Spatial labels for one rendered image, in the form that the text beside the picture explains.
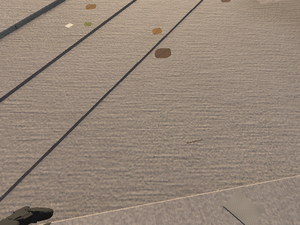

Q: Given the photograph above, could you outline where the robot left hand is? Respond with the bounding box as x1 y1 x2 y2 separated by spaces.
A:
0 206 53 225

